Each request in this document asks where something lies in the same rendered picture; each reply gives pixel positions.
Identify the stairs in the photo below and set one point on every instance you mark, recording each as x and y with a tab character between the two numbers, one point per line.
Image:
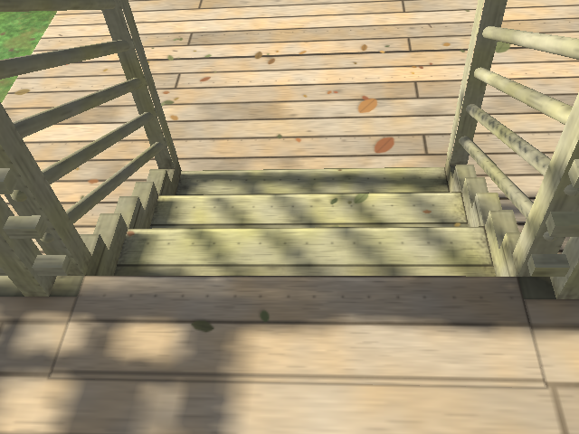
392	221

